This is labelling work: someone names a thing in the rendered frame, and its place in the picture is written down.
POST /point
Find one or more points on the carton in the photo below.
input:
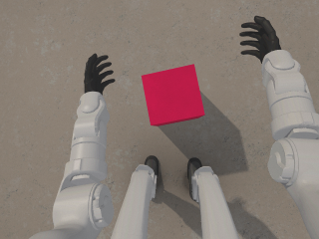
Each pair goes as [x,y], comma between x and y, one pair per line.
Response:
[173,95]

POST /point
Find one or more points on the robot left thigh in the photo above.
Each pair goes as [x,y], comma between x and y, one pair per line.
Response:
[133,219]

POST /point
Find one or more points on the left robot forearm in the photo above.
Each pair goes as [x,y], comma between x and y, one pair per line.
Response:
[89,143]

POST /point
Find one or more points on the left robot hand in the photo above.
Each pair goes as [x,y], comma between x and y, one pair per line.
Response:
[93,78]

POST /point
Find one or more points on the right robot upper arm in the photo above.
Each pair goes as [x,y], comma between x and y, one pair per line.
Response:
[294,162]

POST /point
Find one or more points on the robot left foot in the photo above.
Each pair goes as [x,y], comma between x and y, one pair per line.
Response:
[153,163]

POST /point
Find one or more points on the right robot hand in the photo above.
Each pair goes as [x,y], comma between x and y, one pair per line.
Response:
[266,36]

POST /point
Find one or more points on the right robot forearm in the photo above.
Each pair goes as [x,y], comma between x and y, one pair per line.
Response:
[289,99]

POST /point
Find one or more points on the left robot upper arm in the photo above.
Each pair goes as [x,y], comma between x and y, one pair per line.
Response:
[80,212]

